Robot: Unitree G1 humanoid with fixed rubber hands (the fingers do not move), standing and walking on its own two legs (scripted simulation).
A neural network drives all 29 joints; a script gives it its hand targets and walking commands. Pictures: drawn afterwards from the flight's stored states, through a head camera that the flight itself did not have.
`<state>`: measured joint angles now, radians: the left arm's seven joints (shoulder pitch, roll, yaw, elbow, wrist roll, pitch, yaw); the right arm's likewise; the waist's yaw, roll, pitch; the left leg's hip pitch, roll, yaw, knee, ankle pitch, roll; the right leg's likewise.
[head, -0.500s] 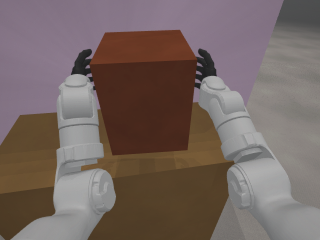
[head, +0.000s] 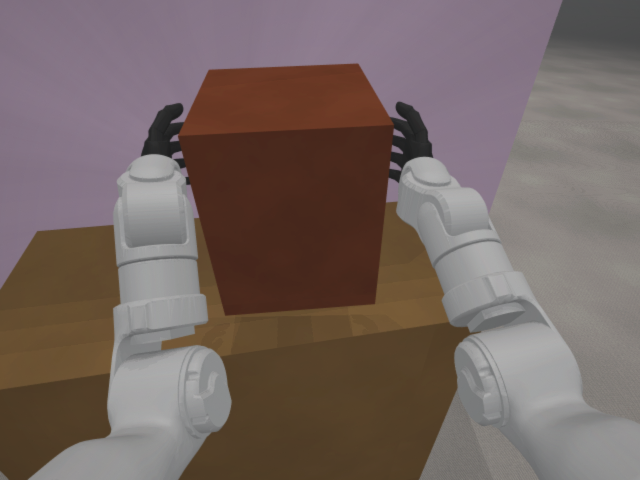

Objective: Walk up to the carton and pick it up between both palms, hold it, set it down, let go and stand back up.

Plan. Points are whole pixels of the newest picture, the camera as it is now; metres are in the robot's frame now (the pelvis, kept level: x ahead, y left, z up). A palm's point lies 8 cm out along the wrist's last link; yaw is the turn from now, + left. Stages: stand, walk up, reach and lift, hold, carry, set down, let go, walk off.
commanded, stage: hold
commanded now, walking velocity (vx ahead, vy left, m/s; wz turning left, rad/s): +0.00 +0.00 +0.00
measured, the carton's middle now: (292, 187) +0.41 +0.00 +0.22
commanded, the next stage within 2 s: none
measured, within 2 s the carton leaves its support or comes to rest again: neither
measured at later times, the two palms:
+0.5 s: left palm (160, 170) +0.36 +0.15 +0.28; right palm (412, 165) +0.36 -0.14 +0.28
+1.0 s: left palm (158, 168) +0.37 +0.15 +0.28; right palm (410, 163) +0.36 -0.13 +0.28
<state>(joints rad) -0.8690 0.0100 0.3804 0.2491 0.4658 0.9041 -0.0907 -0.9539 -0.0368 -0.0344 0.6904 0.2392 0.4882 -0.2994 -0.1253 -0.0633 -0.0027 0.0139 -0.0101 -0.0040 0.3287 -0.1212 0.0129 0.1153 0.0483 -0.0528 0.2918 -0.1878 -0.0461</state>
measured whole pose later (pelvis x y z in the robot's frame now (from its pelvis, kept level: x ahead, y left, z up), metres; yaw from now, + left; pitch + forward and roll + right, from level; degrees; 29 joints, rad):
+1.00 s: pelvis +0.00 +0.00 +0.00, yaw +0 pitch -12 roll +0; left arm -0.87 0.01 0.39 0.23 0.47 0.91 -0.10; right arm -0.96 -0.03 -0.02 0.67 0.24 0.49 -0.31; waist -0.12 -0.07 0.00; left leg 0.02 -0.01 0.00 0.32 -0.12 0.01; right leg 0.12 0.05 -0.05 0.28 -0.19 -0.05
